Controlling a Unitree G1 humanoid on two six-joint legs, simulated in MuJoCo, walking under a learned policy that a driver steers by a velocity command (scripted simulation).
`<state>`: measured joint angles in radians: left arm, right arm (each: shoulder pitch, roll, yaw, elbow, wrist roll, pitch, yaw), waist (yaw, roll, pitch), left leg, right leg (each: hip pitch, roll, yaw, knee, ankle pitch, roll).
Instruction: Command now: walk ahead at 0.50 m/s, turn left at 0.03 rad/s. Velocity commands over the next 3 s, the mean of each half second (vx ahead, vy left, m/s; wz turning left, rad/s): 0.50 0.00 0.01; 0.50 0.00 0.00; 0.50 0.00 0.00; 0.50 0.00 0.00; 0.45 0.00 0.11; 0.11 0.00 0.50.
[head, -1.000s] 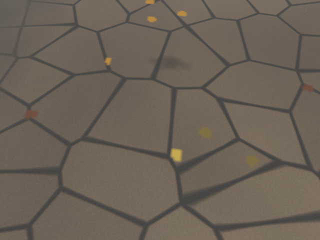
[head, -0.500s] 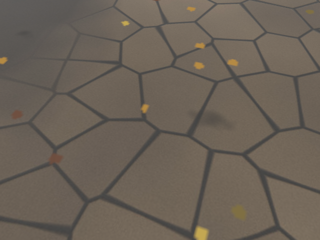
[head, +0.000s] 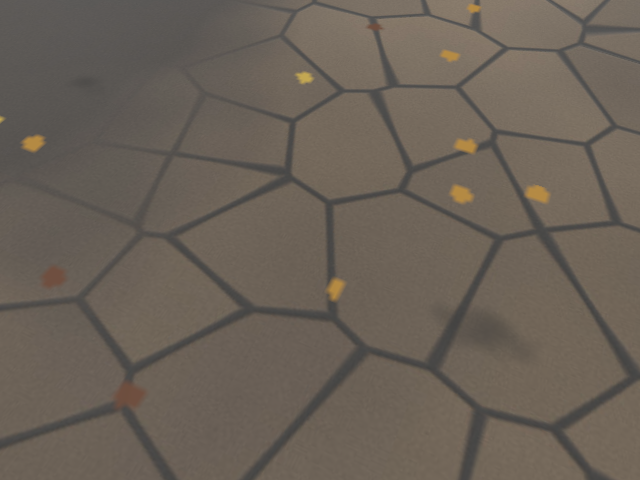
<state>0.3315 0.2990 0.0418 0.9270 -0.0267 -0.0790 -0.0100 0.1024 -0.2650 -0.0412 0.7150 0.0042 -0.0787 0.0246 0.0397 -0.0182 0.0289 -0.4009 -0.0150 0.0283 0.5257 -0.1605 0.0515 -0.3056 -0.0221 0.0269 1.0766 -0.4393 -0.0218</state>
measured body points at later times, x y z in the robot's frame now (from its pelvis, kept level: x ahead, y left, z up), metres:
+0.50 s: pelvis +0.28 -0.05 -0.01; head +0.31 -0.06 +0.44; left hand +0.47 +0.20 -0.10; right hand +0.28 -0.33 -0.14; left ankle +0.10 +0.09 -0.67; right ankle +0.37 -0.14 -0.73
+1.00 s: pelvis +0.55 +0.00 -0.01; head +0.59 +0.01 +0.44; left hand +0.54 +0.28 -0.15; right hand +0.76 -0.25 -0.09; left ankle +0.66 +0.10 -0.73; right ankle +0.38 -0.14 -0.70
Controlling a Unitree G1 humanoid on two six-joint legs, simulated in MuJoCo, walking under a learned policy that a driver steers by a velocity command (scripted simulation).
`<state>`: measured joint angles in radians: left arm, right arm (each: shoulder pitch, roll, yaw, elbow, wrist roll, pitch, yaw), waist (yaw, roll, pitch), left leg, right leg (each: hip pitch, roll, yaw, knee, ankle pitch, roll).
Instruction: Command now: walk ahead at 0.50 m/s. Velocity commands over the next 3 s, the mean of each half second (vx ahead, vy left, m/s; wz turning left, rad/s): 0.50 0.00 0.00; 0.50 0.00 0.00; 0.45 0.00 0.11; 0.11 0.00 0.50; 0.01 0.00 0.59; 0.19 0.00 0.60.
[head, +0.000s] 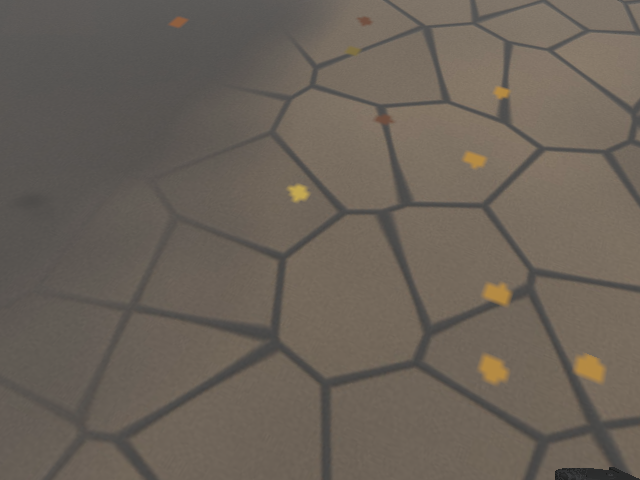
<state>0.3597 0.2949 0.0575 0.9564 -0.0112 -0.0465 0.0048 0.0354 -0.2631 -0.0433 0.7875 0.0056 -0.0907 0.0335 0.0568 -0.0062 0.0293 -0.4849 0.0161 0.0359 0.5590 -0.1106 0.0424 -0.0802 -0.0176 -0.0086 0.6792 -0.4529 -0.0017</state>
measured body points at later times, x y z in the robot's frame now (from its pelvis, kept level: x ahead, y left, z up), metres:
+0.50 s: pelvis +0.28 -0.02 +0.00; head +0.31 -0.02 +0.45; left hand +0.50 +0.21 -0.09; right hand +0.24 -0.30 -0.14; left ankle +0.11 +0.10 -0.72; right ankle +0.42 -0.13 -0.72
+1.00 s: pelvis +0.56 -0.01 +0.01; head +0.59 -0.01 +0.46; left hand +0.53 +0.26 -0.13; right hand +0.77 -0.24 -0.09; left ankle +0.73 +0.11 -0.71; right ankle +0.42 -0.13 -0.72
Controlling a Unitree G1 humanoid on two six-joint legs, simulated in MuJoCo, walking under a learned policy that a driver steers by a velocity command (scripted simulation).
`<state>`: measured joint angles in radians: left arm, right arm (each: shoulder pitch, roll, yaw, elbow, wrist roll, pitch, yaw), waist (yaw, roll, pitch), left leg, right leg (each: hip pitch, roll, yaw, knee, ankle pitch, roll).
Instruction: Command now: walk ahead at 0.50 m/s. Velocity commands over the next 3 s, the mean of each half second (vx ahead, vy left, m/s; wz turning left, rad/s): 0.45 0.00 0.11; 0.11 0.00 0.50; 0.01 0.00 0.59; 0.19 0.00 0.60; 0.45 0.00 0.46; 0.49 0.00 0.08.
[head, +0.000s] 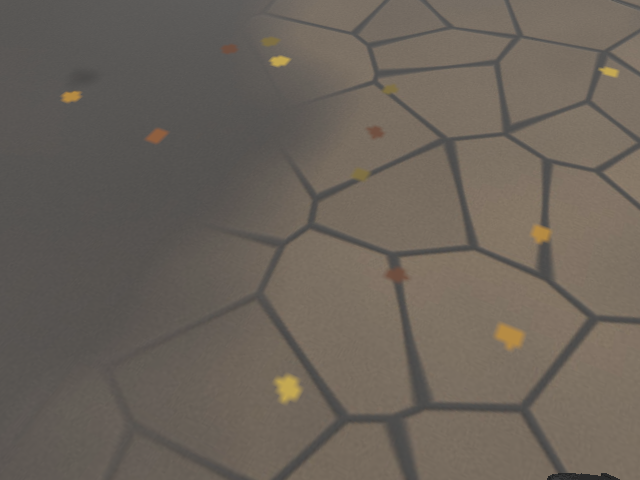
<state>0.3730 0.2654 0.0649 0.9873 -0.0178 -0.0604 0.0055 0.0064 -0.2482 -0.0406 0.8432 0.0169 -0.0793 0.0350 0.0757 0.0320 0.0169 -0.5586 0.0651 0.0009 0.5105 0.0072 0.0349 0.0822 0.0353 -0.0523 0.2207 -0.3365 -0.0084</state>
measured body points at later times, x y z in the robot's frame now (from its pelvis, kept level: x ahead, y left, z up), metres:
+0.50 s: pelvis +0.27 +0.02 +0.01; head +0.30 +0.02 +0.45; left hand +0.48 +0.27 -0.09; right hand +0.26 -0.26 -0.13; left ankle +0.17 +0.12 -0.73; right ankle +0.46 -0.11 -0.71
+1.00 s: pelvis +0.36 +0.03 +0.00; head +0.38 +0.07 +0.44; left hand +0.40 +0.35 -0.13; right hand +0.58 -0.20 -0.10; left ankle +0.35 +0.13 -0.74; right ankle +0.45 -0.10 -0.72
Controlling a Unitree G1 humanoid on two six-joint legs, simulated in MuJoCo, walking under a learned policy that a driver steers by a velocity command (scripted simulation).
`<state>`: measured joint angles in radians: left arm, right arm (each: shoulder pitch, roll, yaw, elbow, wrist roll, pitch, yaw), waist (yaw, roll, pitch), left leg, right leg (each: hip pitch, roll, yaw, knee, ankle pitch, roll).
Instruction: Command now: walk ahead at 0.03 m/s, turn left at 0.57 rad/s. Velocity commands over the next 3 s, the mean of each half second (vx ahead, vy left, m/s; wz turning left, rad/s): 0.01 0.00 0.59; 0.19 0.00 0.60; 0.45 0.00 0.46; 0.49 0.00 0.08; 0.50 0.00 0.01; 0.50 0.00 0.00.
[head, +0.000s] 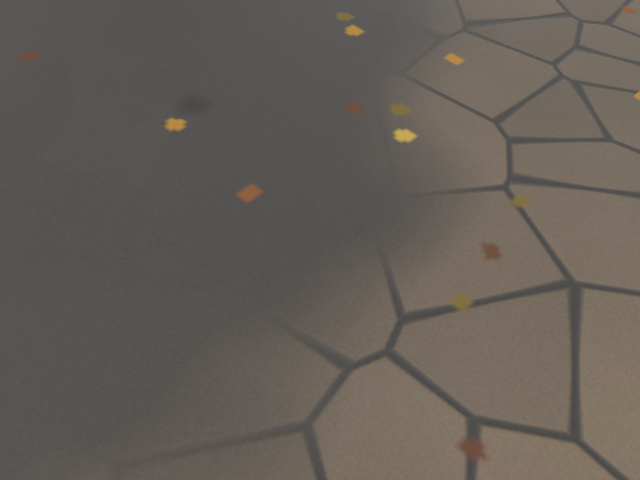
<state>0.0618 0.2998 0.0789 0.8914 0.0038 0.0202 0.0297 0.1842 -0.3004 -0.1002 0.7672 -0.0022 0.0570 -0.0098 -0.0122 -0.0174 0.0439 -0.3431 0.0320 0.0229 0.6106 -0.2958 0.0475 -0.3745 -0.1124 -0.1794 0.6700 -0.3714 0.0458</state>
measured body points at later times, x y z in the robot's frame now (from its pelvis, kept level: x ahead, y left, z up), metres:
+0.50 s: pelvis +0.03 -0.02 +0.01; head +0.07 -0.02 +0.46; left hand +0.08 +0.30 -0.10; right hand +0.27 -0.25 -0.09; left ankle +0.01 +0.09 -0.71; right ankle +0.07 -0.14 -0.73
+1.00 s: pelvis +0.06 +0.07 +0.01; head +0.06 +0.10 +0.46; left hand +0.01 +0.38 -0.11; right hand +0.30 -0.12 -0.08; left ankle -0.02 +0.12 -0.73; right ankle +0.12 -0.08 -0.65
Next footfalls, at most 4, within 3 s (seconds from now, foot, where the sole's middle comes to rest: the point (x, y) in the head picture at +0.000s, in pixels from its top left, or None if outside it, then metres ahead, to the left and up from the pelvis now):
0.44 right None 0.11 -0.12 -0.77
0.88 left None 0.01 0.14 -0.77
1.34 right None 0.42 0.21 -0.77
1.82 left None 0.42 0.60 -0.77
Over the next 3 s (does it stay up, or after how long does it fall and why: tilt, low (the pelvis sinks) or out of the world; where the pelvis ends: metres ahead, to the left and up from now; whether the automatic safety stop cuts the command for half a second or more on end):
stays up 0.82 0.91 0.01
